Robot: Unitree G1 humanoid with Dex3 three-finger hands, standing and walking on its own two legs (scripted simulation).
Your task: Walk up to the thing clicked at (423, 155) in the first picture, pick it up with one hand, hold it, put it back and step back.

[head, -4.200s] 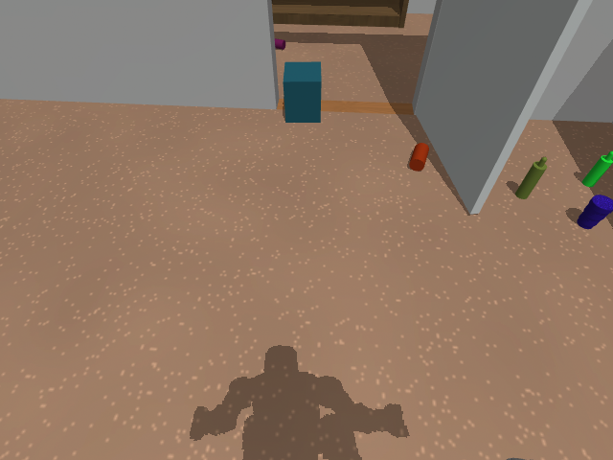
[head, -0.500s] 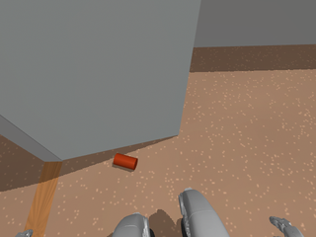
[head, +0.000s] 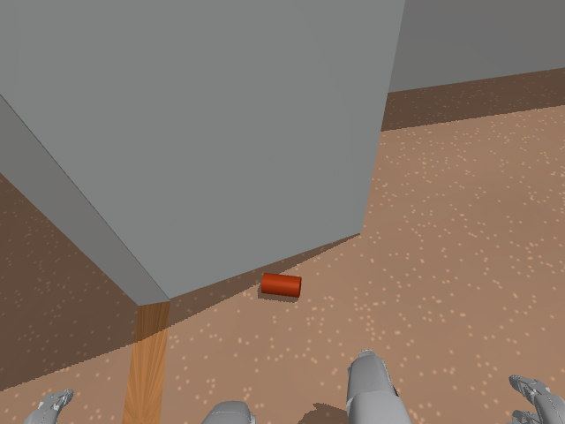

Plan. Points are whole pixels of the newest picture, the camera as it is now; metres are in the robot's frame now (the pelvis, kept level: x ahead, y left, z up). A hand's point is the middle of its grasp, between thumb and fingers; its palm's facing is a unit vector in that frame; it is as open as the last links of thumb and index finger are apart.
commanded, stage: walk up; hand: left
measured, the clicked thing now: (281, 285) +0.61 +0.08 -0.66
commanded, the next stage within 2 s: none
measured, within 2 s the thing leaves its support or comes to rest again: neither
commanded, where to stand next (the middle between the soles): +0.12 -0.06 m, yaw -9 degrees
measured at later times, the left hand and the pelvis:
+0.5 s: hand (167, 389) +0.17 +0.22 -0.11, palm faces -0.18 -0.92 -0.35, open 7.4 cm; pelvis +0.03 -0.04 +0.03, yaw -9 degrees
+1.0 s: hand (187, 357) +0.22 +0.19 -0.10, palm faces -0.20 -0.86 -0.46, open 7.4 cm; pelvis +0.04 -0.06 +0.03, yaw -13 degrees
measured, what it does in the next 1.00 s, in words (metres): steps on the spot: right foot, then left foot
